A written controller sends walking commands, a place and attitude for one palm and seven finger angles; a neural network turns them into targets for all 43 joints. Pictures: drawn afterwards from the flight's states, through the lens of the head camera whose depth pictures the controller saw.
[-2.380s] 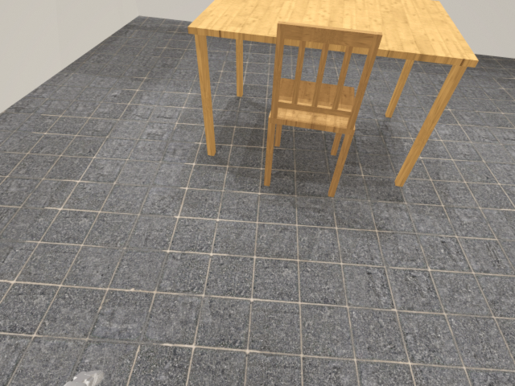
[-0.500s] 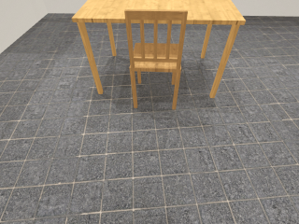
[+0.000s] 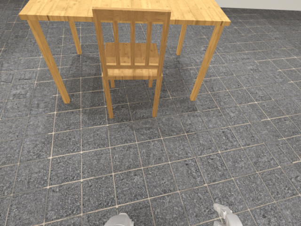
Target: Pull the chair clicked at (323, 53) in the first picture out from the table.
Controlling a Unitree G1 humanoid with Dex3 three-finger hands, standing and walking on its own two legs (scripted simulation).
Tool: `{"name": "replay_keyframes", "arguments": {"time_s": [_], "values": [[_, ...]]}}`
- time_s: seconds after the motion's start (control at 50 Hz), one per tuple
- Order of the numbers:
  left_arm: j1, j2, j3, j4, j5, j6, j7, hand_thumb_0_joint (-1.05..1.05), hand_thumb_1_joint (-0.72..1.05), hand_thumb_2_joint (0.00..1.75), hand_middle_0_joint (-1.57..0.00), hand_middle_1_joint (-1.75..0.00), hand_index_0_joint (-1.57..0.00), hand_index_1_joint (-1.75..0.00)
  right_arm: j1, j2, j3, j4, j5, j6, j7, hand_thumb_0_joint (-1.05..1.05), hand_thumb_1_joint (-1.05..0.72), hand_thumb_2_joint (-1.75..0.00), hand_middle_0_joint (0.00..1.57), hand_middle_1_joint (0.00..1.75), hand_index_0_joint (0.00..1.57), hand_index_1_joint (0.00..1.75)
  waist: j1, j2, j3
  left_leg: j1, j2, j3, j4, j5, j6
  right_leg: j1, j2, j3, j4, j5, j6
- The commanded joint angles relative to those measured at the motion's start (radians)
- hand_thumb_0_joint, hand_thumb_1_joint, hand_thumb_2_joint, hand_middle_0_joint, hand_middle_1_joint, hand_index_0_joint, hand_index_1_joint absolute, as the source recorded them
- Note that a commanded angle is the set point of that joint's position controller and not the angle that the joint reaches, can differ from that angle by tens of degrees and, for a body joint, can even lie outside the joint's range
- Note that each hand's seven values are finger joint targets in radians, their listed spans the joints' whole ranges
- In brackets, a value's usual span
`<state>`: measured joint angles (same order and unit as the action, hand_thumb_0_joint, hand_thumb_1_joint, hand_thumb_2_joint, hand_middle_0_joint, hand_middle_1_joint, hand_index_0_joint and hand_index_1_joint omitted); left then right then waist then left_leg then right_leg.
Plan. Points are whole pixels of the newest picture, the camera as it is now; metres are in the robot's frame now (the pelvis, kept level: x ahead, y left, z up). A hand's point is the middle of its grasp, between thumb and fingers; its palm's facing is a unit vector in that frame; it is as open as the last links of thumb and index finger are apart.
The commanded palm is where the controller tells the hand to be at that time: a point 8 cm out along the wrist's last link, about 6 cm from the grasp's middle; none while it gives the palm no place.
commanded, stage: walk to a spot facing it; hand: left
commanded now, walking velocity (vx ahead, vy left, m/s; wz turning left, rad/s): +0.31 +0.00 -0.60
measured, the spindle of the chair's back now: (132, 44) +0.98 +0.22 -0.09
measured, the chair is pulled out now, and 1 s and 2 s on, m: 0.00 0.00 0.00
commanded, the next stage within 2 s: none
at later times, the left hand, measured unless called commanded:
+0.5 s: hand (99, 170) +0.29 +0.21 -0.16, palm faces -0.26 -0.96 -0.13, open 7.4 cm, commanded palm none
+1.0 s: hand (111, 139) +0.41 +0.19 -0.14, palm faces -0.48 -0.84 -0.26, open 7.4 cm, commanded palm none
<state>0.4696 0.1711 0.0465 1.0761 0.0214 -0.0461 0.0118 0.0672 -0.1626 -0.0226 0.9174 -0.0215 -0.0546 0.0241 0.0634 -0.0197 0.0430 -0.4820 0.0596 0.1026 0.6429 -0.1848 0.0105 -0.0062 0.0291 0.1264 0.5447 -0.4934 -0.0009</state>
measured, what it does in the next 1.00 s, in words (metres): walks ahead, turning right: right foot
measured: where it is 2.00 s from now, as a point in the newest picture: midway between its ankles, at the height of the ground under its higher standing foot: (141, 207)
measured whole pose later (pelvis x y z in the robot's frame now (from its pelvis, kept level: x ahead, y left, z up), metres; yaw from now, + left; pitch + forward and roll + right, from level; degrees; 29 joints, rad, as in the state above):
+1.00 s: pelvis +0.26 +0.04 +0.02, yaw -35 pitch +1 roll +0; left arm 0.25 0.21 0.07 0.95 0.02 0.03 0.01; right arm 0.06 -0.20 -0.05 0.85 -0.02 0.02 -0.02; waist 0.03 0.01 0.06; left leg -0.51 0.12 0.00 0.93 -0.37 -0.09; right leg -0.26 0.04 0.05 0.53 -0.29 -0.03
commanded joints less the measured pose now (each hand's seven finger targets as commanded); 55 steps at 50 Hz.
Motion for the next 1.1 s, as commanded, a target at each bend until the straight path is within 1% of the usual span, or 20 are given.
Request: {"name": "replay_keyframes", "arguments": {"time_s": [0.0,0.06,0.1,0.14,0.18,0.32,0.44,0.58,0.62,0.66,0.68,0.7,0.72,0.76,0.82,0.92,0.98,1.04,1.06,1.08], "values": [[-0.045,0.104,0.035,-0.123,-0.014,-0.023,-0.010,0.00,0.90,0.90,-0.20,-0.30,-0.20,-0.30,0.390,-0.314,-0.081,0.040,0.006,-0.008,-0.041,0.00,-0.90,-0.90,0.20,0.30,0.20,0.30,-0.167,0.196,-0.206,0.621,0.488,-0.642,-0.356,-0.025,0.193,-0.604,-0.025,-0.033,0.842,-0.043,-0.041],[-0.109,0.085,0.046,-0.113,0.009,0.012,-0.034,0.00,0.90,0.90,-0.20,-0.30,-0.20,-0.30,0.213,-0.122,-0.033,0.017,0.000,-0.032,-0.044,0.00,-0.90,-0.90,0.20,0.30,0.20,0.30,-0.065,0.132,0.027,0.258,0.330,-0.303,-0.428,-0.059,0.061,-0.571,-0.113,-0.072,0.836,0.187,-0.018],[-0.060,0.044,0.043,-0.096,0.013,0.042,-0.042,0.00,0.90,0.90,-0.20,-0.30,-0.20,-0.30,0.205,-0.087,-0.027,0.037,0.005,-0.044,-0.048,0.00,-0.90,-0.90,0.20,0.30,0.20,0.30,-0.017,0.159,0.025,0.188,0.256,-0.117,-0.414,0.073,-0.004,-0.514,-0.112,-0.095,0.791,0.262,-0.007],[-0.058,0.038,0.049,-0.103,0.015,0.065,-0.042,0.00,0.90,0.90,-0.20,-0.30,-0.20,-0.30,0.222,-0.082,-0.028,0.041,0.009,-0.049,-0.050,0.00,-0.90,-0.90,0.20,0.30,0.20,0.30,-0.008,0.151,0.025,0.186,0.241,-0.036,-0.436,0.100,-0.019,-0.551,-0.113,-0.095,0.794,0.326,0.006],[-0.093,0.040,0.055,-0.121,0.018,0.076,-0.043,0.00,0.90,0.90,-0.20,-0.30,-0.20,-0.30,0.254,-0.072,-0.033,0.047,0.010,-0.051,-0.054,0.00,-0.90,-0.90,0.20,0.30,0.20,0.30,-0.014,0.139,0.035,0.222,0.236,0.006,-0.446,0.133,-0.033,-0.626,-0.119,-0.097,0.786,0.386,0.015],[-0.214,0.048,0.053,-0.161,0.011,0.093,-0.037,0.00,0.90,0.90,-0.20,-0.30,-0.20,-0.30,0.358,-0.104,-0.021,0.087,0.013,-0.037,-0.069,0.00,-0.90,-0.90,0.20,0.30,0.20,0.30,-0.039,0.111,0.044,0.403,0.246,0.088,-0.349,0.645,-0.061,-0.740,-0.097,-0.145,0.685,0.393,0.036],[-0.351,0.040,0.038,-0.199,0.007,0.098,-0.034,0.00,0.90,0.90,-0.20,-0.30,-0.20,-0.30,0.437,-0.103,-0.022,0.124,0.001,-0.009,-0.077,0.00,-0.90,-0.90,0.20,0.30,0.20,0.30,-0.096,0.125,0.061,0.534,0.284,0.128,-0.298,0.751,0.007,-0.722,-0.090,-0.216,0.486,0.293,0.026],[-0.358,0.046,0.038,-0.222,0.007,0.079,-0.022,0.00,0.90,0.90,-0.20,-0.30,-0.20,-0.30,0.441,-0.140,-0.048,0.124,-0.002,0.021,-0.069,0.00,-0.90,-0.90,0.20,0.30,0.20,0.30,-0.090,0.163,-0.018,0.640,0.323,0.206,-0.144,1.029,0.075,-0.563,-0.023,-0.314,0.255,0.125,-0.025],[-0.296,0.067,0.043,-0.217,0.008,0.064,-0.016,0.00,0.90,0.90,-0.20,-0.30,-0.20,-0.30,0.425,-0.160,-0.058,0.108,0.003,0.027,-0.061,0.00,-0.90,-0.90,0.20,0.30,0.20,0.30,-0.058,0.184,-0.074,0.618,0.331,0.211,-0.028,1.109,0.070,-0.448,0.001,-0.322,0.173,0.115,-0.042],[-0.087,0.134,0.062,-0.167,0.010,0.034,-0.009,0.00,0.90,0.90,-0.20,-0.30,-0.20,-0.30,0.348,-0.177,-0.066,0.059,0.021,0.029,-0.043,0.00,-0.90,-0.90,0.20,0.30,0.20,0.30,0.052,0.139,-0.193,0.419,0.310,0.222,0.332,0.892,0.013,-0.104,-0.060,-0.218,-0.052,0.367,-0.092],[-0.004,0.233,0.078,-0.143,0.008,0.020,0.004,0.00,0.90,0.90,-0.20,-0.30,-0.20,-0.30,0.321,-0.118,-0.057,0.002,0.033,0.032,-0.040,0.00,-0.90,-0.90,0.20,0.30,0.20,0.30,0.067,-0.111,-0.274,0.024,0.115,0.211,0.641,-0.004,-0.068,0.226,-0.320,0.209,-0.049,1.019,-0.243],[0.002,0.288,0.088,-0.133,-0.017,0.030,0.020,0.00,0.90,0.90,-0.20,-0.30,-0.20,-0.30,0.225,-0.092,-0.050,-0.044,0.026,0.033,-0.051,0.00,-0.90,-0.90,0.20,0.30,0.20,0.30,0.069,-0.133,-0.270,-0.133,0.015,0.062,0.848,-0.486,-0.093,0.223,-0.462,0.371,-0.055,1.401,-0.359],[-0.049,0.258,0.084,-0.142,-0.017,0.039,0.030,0.00,0.90,0.90,-0.20,-0.30,-0.20,-0.30,0.169,-0.084,-0.050,-0.063,0.020,0.041,-0.057,0.00,-0.90,-0.90,0.20,0.30,0.20,0.30,0.048,-0.036,-0.168,-0.165,0.064,-0.070,0.815,-0.411,-0.072,0.148,-0.426,0.242,-0.070,1.259,-0.354],[-0.160,0.205,0.068,-0.175,-0.017,0.035,0.027,0.00,0.90,0.90,-0.20,-0.30,-0.20,-0.30,0.153,-0.072,-0.050,-0.065,0.007,0.057,-0.046,0.00,-0.90,-0.90,0.20,0.30,0.20,0.30,-0.029,0.000,-0.067,-0.141,0.098,-0.102,0.688,-0.282,-0.079,-0.043,-0.322,0.152,-0.132,1.011,-0.248],[-0.272,0.183,0.058,-0.203,-0.004,0.029,0.022,0.00,0.90,0.90,-0.20,-0.30,-0.20,-0.30,0.231,-0.064,-0.050,-0.026,0.001,0.082,-0.048,0.00,-0.90,-0.90,0.20,0.30,0.20,0.30,-0.112,-0.028,-0.028,-0.023,0.076,-0.080,0.544,-0.221,-0.100,-0.246,-0.239,0.021,-0.169,0.896,-0.186],[-0.231,0.207,0.067,-0.208,0.002,0.044,0.004,0.00,0.90,0.90,-0.20,-0.30,-0.20,-0.30,0.128,-0.084,-0.046,-0.071,0.006,0.079,-0.045,0.00,-0.90,-0.90,0.20,0.30,0.20,0.30,-0.075,-0.136,-0.030,0.032,0.029,-0.049,0.305,-0.162,-0.110,-0.284,-0.167,0.065,-0.147,0.766,-0.167],[-0.215,0.229,0.080,-0.224,0.005,0.057,0.001,0.00,0.90,0.90,-0.20,-0.30,-0.20,-0.30,0.053,-0.100,-0.041,-0.108,0.011,0.064,-0.048,0.00,-0.90,-0.90,0.20,0.30,0.20,0.30,-0.035,-0.175,-0.075,0.074,-0.013,-0.031,0.132,-0.195,-0.106,-0.195,-0.165,0.126,-0.082,0.823,-0.163],[-0.252,0.239,0.085,-0.243,-0.003,0.071,0.002,0.00,0.90,0.90,-0.20,-0.30,-0.20,-0.30,0.114,-0.131,-0.048,-0.105,0.016,0.054,-0.056,0.00,-0.90,-0.90,0.20,0.30,0.20,0.30,-0.073,-0.156,-0.121,0.248,-0.033,-0.025,-0.110,-0.070,-0.093,-0.228,-0.145,0.153,0.010,0.761,-0.111],[-0.257,0.210,0.077,-0.254,-0.011,0.074,0.002,0.00,0.90,0.90,-0.20,-0.30,-0.20,-0.30,0.163,-0.172,-0.056,-0.092,0.012,0.047,-0.059,0.00,-0.90,-0.90,0.20,0.30,0.20,0.30,-0.097,-0.071,-0.151,0.406,0.033,-0.067,-0.247,0.054,-0.074,-0.314,-0.103,0.121,0.094,0.647,-0.066],[-0.219,0.147,0.066,-0.276,-0.023,0.077,-0.006,0.00,0.90,0.90,-0.20,-0.30,-0.20,-0.30,0.196,-0.280,-0.075,-0.099,0.000,0.039,-0.060,0.00,-0.90,-0.90,0.20,0.30,0.20,0.30,-0.102,0.220,-0.203,0.582,0.311,-0.348,-0.289,0.293,0.023,-0.529,0.024,0.012,0.292,0.189,0.006]]}}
